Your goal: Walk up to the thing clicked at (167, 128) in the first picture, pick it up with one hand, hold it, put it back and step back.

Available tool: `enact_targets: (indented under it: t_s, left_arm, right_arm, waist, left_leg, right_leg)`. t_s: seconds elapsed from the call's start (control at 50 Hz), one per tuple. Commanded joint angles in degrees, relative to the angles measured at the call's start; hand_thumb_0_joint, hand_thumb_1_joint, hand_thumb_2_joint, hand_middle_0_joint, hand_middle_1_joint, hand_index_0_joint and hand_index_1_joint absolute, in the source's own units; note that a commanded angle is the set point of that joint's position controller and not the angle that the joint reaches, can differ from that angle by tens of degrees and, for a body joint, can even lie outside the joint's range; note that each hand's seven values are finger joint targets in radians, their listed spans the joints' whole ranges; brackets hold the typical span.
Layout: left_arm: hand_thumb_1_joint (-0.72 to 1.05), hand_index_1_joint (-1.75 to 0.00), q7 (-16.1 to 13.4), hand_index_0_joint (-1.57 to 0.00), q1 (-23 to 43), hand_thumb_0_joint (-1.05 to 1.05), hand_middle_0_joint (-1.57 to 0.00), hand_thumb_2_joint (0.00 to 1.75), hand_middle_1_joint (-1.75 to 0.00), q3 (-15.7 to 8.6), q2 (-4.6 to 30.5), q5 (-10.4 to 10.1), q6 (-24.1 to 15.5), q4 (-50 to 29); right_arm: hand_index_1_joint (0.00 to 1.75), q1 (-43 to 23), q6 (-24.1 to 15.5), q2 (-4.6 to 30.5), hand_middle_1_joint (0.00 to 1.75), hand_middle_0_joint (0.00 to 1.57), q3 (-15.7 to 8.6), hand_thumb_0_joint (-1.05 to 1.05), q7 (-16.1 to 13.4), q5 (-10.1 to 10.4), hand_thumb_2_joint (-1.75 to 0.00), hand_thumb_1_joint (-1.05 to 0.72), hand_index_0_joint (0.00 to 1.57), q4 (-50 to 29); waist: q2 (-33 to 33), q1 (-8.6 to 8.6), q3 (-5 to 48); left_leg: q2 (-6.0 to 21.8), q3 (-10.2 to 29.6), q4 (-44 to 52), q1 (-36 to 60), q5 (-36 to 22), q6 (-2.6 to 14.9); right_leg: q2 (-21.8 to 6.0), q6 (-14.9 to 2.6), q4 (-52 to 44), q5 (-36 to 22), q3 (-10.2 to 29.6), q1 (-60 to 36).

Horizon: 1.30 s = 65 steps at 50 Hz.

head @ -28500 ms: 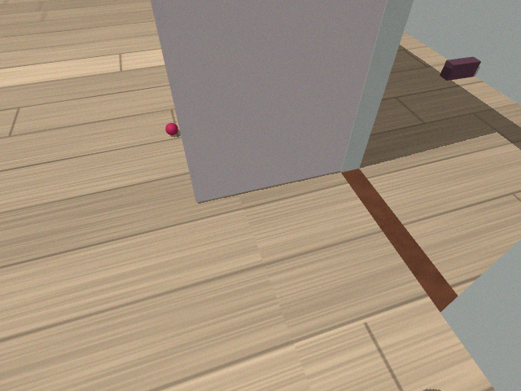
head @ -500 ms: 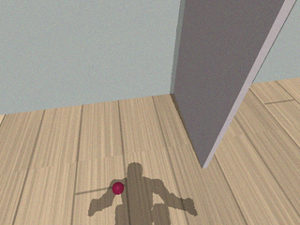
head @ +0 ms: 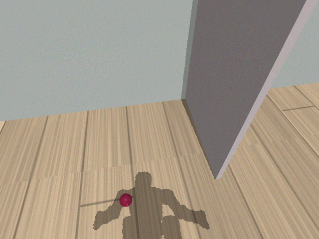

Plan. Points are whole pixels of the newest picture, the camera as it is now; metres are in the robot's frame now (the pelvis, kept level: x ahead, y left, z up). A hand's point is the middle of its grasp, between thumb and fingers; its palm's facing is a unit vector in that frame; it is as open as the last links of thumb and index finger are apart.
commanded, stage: stand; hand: left
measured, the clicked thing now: (125, 200) +0.48 +0.22 -0.74
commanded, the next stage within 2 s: walk up in 1.16 s
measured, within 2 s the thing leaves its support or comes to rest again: neither
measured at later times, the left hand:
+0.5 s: hand out of the picture +0.08 +0.26 -0.16, palm faces -0.01 -0.94 -0.35, open 7.3 cm
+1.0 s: hand out of the picture +0.08 +0.26 -0.16, palm faces -0.02 -0.94 -0.35, open 7.3 cm
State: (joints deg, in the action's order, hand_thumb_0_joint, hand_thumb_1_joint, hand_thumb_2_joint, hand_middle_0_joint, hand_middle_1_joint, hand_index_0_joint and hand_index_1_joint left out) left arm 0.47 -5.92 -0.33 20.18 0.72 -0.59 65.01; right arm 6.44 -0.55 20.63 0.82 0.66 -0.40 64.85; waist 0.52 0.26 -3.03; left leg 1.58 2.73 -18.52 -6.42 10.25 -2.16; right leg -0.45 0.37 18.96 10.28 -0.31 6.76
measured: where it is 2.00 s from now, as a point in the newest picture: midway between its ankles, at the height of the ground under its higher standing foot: outside the picture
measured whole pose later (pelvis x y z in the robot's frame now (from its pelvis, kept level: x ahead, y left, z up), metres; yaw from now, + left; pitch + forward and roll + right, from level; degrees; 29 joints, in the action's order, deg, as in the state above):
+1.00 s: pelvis +0.01 +0.00 +0.00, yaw +0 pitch -2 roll +0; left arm 0.2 -6.6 -0.4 20.0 0.8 -0.6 64.4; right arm 6.5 -0.4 20.6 0.5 0.5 -0.4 64.0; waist 0.6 0.4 -3.0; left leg 1.5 2.7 -18.4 -5.6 11.1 -2.0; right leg -0.6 0.5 18.6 11.0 -0.3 5.8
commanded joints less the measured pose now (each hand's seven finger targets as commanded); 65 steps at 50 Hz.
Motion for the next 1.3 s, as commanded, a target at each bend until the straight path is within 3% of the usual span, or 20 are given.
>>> enact_targets:
  t_s: [0.0, 0.06, 0.24, 0.64, 0.84, 1.1, 1.12, 1.14, 1.18, 1.22, 1.24, 1.28]
  left_arm:
    - [0.90, -0.30, -0.68, -0.20, 1.72, 0.00, -0.20, 0.90, -0.30, -2.05, 12.70, -0.35, -1.13, -2.86]
    - [0.90, -0.30, -0.69, -0.20, 2.16, 0.00, -0.20, 0.90, -0.30, -2.12, 12.91, -0.39, -1.07, -2.93]
    - [0.90, -0.30, -0.91, -0.20, 2.23, 0.00, -0.20, 0.90, -0.30, -2.15, 13.06, -0.19, -1.32, -3.28]
    - [0.90, -0.30, -0.99, -0.20, 1.57, 0.00, -0.20, 0.90, -0.30, -2.10, 12.73, -0.25, -1.13, -3.54]
    - [0.90, -0.30, -0.99, -0.20, 1.57, 0.00, -0.20, 0.90, -0.30, -2.22, 12.73, -0.23, -1.03, -3.52]
    - [0.90, -0.30, -1.02, -0.20, 0.79, 0.00, -0.20, 0.90, -0.30, -2.19, 12.61, -0.22, -1.13, -3.59]
    - [0.90, -0.30, -1.06, -0.20, 0.80, 0.00, -0.20, 0.90, -0.30, -2.28, 12.76, -0.22, -1.12, -3.63]
    - [0.90, -0.30, -0.50, -0.20, -0.25, 0.00, -0.20, 0.90, -0.30, -3.82, 13.57, 0.12, -1.10, -5.18]
    - [0.90, -0.30, -0.27, -0.20, -0.48, 0.00, -0.20, 0.90, -0.30, -4.43, 13.72, 0.47, -0.85, -5.38]
    - [0.90, -0.30, -0.10, -0.20, -0.39, 0.00, -0.20, 0.90, -0.30, -4.83, 13.52, 0.51, -0.61, -6.39]
    - [0.90, -0.30, -0.06, -0.20, -0.29, 0.00, -0.20, 0.90, -0.30, -4.83, 13.60, 0.60, -0.56, -7.01]
    - [0.90, -0.30, 0.03, -0.20, -0.27, 0.00, -0.20, 0.90, -0.30, -4.83, 13.05, 0.41, -0.62, -8.07]
  right_arm:
    - [0.30, -2.31, -1.01, 11.95, 0.30, 0.20, -2.44, 0.00, -0.99, -0.04, -0.90, -0.90, 0.20, -3.19]
    - [0.30, -2.15, -0.97, 11.79, 0.30, 0.20, -2.45, 0.00, -0.99, -0.06, -0.90, -0.90, 0.20, -3.20]
    - [0.30, -2.00, -0.89, 11.85, 0.30, 0.20, -2.67, 0.00, -1.06, -0.05, -0.90, -0.90, 0.20, -3.50]
    - [0.30, -1.99, -0.90, 12.03, 0.30, 0.20, -2.58, 0.00, -1.22, -0.19, -0.90, -0.90, 0.20, -3.88]
    - [0.30, -2.28, -0.81, 11.75, 0.30, 0.20, -2.78, 0.00, -1.13, -0.01, -0.90, -0.90, 0.20, -4.09]
    - [0.30, -1.97, -0.82, 11.86, 0.30, 0.20, -2.86, 0.00, -1.15, 0.00, -0.90, -0.90, 0.20, -4.04]
    - [0.30, -1.76, -0.78, 11.67, 0.30, 0.20, -2.78, 0.00, -1.14, 0.02, -0.90, -0.90, 0.20, -4.05]
    - [0.30, -0.14, -1.18, 12.99, 0.30, 0.20, -4.30, 0.00, -0.82, -0.60, -0.90, -0.90, 0.20, -5.21]
    - [0.30, 0.36, -1.22, 12.34, 0.30, 0.20, -4.46, 0.00, -0.67, -1.07, -0.90, -0.90, 0.20, -5.79]
    - [0.30, 0.60, -1.23, 11.79, 0.30, 0.20, -4.55, 0.00, -0.49, -1.38, -0.90, -0.90, 0.20, -6.67]
    - [0.30, 0.91, -1.37, 11.62, 0.30, 0.20, -4.60, 0.00, -0.50, -1.53, -0.90, -0.90, 0.20, -7.05]
    - [0.30, 2.14, -1.93, 11.77, 0.30, 0.20, -4.73, 0.00, -0.54, -1.54, -0.90, -0.90, 0.20, -7.72]
  waist:
    - [-0.45, -0.06, 3.79]
    - [-0.65, -0.18, 3.15]
    - [-1.22, -0.50, 5.06]
    - [-0.04, -0.12, 5.26]
    - [-0.63, -0.08, 3.95]
    - [-0.20, -0.08, 4.01]
    - [-0.94, -0.14, 3.65]
    - [-2.06, -0.06, 6.48]
    - [-3.04, 0.05, 3.83]
    - [-3.56, 0.42, -1.72]
    - [-3.47, 0.34, -3.62]
    - [-1.51, -0.02, -3.56]
  left_leg:
    - [5.55, 3.41, 2.51, -0.60, -6.22, 2.77]
    - [5.34, 3.63, 3.00, -1.02, -5.34, 2.49]
    - [5.74, 3.48, 1.68, -0.03, -9.03, 2.83]
    - [5.83, 3.06, 1.57, 0.49, -12.34, 2.68]
    - [5.39, 3.29, 2.26, 0.37, -8.63, 2.64]
    - [5.51, 3.19, 2.08, 0.28, -9.35, 2.89]
    - [5.46, 3.23, 2.34, 0.36, -8.71, 2.79]
    - [2.70, 0.92, 0.15, 1.14, 0.92, 4.66]
    - [1.98, 0.56, -1.34, -2.37, 9.91, 5.45]
    - [1.29, 0.89, -2.22, -7.27, 14.73, 5.58]
    - [1.25, 1.35, -2.34, -8.16, 14.42, 5.59]
    - [2.49, 3.18, -1.45, -6.40, 8.40, 5.95]
  right_leg:
    - [-6.86, -1.34, -3.04, -5.87, 5.04, -1.39]
    - [-6.75, -1.36, -3.31, -4.14, 5.18, -0.56]
    - [-7.13, -1.32, -2.63, -8.99, 5.01, -2.25]
    - [-7.11, -1.21, -1.99, -11.57, 4.27, -3.38]
    - [-6.84, -1.49, -2.83, -8.03, 4.33, -1.92]
    - [-6.88, -1.32, -2.99, -9.58, 4.69, -2.55]
    - [-6.73, -1.34, -2.96, -8.54, 4.58, -2.05]
    - [-4.53, -2.53, -1.85, 0.96, 4.01, -3.62]
    - [-5.23, -4.03, -2.02, 12.15, 5.95, -1.03]
    - [-5.49, -4.91, -2.90, 18.95, 7.73, 2.61]
    - [-5.92, -5.33, -2.73, 18.64, 8.63, 4.17]
    - [-5.07, -4.92, 0.65, 10.13, 6.99, 5.16]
